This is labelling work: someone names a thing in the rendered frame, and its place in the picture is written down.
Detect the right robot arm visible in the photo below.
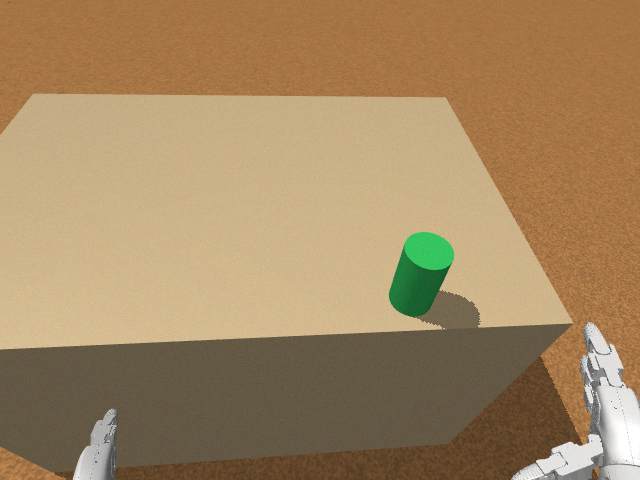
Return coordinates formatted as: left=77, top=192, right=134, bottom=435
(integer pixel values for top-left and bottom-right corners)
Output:
left=597, top=464, right=640, bottom=480

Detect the right robot hand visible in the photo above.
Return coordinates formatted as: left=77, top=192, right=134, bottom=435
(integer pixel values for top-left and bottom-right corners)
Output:
left=511, top=322, right=640, bottom=480

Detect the left robot hand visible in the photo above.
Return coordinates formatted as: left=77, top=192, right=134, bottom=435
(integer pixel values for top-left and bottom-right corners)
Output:
left=73, top=409, right=118, bottom=480

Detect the can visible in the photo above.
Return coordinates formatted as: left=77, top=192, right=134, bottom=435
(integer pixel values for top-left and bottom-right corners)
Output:
left=389, top=232, right=454, bottom=317

